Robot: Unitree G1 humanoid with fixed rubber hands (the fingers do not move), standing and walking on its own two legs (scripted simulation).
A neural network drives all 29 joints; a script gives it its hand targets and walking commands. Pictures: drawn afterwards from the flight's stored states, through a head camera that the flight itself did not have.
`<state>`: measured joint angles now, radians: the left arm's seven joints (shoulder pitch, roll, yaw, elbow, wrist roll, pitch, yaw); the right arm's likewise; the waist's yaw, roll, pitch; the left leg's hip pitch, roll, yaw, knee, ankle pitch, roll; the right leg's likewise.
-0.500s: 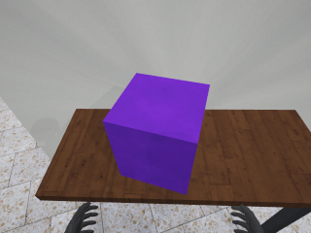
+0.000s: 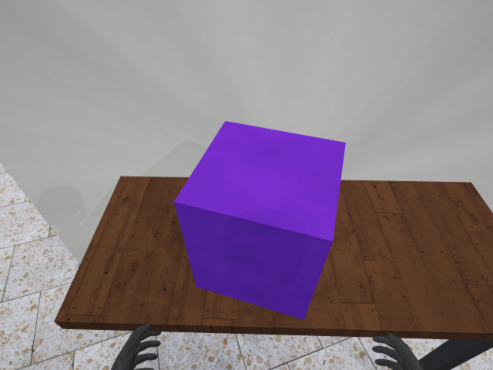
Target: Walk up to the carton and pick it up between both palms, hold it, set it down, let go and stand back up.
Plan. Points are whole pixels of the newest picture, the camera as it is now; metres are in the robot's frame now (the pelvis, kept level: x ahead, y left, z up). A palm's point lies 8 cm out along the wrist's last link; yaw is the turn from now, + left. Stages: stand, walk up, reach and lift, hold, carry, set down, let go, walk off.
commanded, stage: let go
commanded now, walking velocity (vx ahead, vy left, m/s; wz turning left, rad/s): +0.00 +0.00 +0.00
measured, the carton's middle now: (264, 220) +0.38 +0.01 +0.05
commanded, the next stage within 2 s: stand in 0.04 s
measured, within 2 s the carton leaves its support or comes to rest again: neither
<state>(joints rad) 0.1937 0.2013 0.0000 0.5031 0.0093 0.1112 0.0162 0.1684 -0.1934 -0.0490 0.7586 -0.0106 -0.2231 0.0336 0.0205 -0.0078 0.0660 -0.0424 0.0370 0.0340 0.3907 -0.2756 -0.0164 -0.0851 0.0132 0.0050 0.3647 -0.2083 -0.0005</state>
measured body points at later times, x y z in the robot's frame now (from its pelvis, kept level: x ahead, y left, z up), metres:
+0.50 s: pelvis -0.03 +0.01 -0.01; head -0.03 +0.01 +0.44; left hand +0.06 +0.28 -0.11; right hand +0.08 -0.25 -0.12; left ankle -0.04 +0.12 -0.74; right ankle +0.00 -0.12 -0.74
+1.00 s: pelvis -0.05 +0.00 -0.01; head -0.06 +0.00 +0.44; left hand +0.00 +0.27 -0.12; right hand +0.02 -0.26 -0.13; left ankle -0.04 +0.12 -0.74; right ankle +0.00 -0.12 -0.74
